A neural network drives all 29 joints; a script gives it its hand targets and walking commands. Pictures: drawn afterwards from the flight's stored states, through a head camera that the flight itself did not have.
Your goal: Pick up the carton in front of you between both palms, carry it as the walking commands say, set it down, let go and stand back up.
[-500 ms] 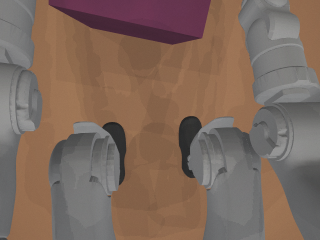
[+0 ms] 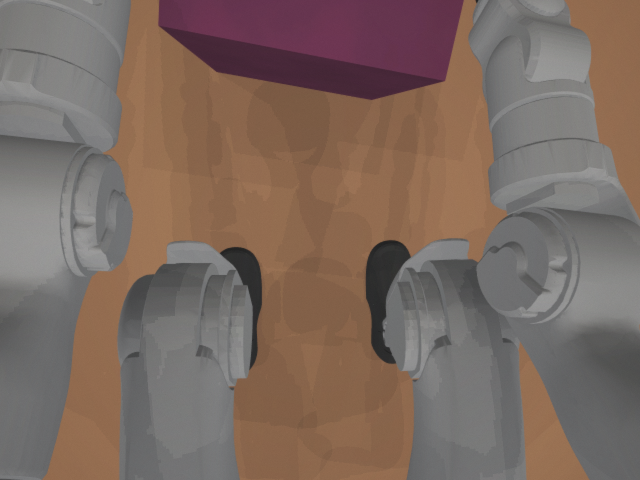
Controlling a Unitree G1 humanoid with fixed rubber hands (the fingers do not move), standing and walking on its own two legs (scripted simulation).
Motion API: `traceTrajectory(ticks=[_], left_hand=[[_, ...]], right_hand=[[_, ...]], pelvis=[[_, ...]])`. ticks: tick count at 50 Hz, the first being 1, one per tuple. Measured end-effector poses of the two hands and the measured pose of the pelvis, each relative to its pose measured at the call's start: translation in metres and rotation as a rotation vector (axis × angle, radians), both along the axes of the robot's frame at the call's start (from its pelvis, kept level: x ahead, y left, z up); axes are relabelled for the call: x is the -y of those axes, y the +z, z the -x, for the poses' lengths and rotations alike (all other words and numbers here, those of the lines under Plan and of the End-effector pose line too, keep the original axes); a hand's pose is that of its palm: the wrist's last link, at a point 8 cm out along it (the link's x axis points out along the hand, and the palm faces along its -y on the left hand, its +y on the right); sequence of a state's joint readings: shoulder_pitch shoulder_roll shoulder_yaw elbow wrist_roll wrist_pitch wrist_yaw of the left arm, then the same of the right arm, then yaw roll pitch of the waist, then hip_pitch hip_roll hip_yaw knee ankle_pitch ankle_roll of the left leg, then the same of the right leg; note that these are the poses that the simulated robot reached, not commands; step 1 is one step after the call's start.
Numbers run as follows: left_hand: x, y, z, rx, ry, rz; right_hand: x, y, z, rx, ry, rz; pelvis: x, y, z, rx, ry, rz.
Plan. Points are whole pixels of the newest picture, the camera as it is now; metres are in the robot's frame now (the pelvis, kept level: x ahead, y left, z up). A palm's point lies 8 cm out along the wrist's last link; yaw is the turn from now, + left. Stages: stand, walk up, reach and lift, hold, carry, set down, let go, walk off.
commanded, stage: reach and lift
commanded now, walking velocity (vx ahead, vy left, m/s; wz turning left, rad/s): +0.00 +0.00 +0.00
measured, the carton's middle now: out of the picture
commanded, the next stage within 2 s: none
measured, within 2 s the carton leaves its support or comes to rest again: leaves its support in 0.12 s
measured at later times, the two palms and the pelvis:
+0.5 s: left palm out of the picture +0.53 +0.17 +0.00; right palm out of the picture +0.51 -0.12 +0.00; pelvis -0.01 -0.01 +0.08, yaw +3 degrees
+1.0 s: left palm out of the picture +0.48 +0.17 +0.14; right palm out of the picture +0.48 -0.13 +0.15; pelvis +0.02 -0.01 +0.19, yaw +4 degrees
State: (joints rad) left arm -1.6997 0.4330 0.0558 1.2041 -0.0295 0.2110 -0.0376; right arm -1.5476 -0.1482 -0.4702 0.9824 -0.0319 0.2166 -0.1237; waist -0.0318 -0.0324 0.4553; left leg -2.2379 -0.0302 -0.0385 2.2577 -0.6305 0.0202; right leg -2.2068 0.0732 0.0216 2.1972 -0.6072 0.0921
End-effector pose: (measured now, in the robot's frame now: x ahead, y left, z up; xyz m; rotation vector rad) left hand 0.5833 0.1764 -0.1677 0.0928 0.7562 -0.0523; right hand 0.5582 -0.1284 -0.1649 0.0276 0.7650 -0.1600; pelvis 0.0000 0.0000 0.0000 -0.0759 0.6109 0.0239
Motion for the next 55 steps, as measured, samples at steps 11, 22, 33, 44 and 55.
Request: traceTrajectory(ticks=[11, 22, 33, 44, 55], left_hand=[[0.002, 0.032, 0.016, 0.044, 0.07, -0.011], [0.001, 0.153, 0.049, 0.051, 0.122, 0.017], [0.004, 0.209, 0.07, 0.063, 0.142, 0.017], [0.004, 0.268, 0.09, 0.065, 0.176, 0.03], [0.008, 0.342, 0.116, 0.061, 0.205, 0.039]], right_hand=[[-0.005, 0.041, 0.007, 0.058, -0.056, 0.008], [-0.006, 0.148, 0.042, 0.073, -0.051, -0.011], [-0.002, 0.206, 0.055, 0.085, -0.032, -0.003], [-0.002, 0.27, 0.067, 0.088, -0.012, 0.0], [0.002, 0.344, 0.087, 0.085, 0.004, -0.002]], pelvis=[[0.003, 0.008, -0.006, -0.062, 0.005, -0.009], [0.011, 0.062, 0.009, -0.116, 0.03, -0.016], [0.014, 0.107, 0.016, -0.143, 0.029, -0.031], [0.013, 0.157, -0.003, -0.129, 0.037, -0.035], [0.011, 0.218, -0.024, -0.046, 0.042, -0.045]])
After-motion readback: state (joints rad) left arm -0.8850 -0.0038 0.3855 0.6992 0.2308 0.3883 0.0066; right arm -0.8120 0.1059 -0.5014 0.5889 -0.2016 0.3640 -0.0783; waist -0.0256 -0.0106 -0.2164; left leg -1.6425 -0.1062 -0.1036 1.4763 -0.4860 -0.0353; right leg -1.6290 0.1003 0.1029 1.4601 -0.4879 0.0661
